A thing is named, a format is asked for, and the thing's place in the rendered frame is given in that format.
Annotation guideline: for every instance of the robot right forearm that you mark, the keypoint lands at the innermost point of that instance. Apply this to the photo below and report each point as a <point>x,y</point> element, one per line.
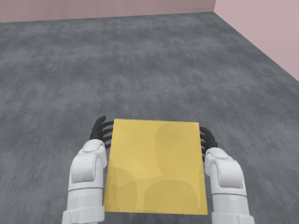
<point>228,189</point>

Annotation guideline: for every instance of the robot left forearm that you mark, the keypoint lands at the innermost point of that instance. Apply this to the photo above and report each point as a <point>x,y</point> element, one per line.
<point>86,180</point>

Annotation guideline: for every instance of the left robot hand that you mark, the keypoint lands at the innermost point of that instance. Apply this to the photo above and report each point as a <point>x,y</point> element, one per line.
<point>97,132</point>

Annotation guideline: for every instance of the right robot hand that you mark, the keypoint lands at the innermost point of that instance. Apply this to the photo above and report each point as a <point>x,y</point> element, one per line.
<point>209,140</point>

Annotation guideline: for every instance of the carton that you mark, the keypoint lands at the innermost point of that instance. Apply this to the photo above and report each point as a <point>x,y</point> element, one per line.
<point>155,166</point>

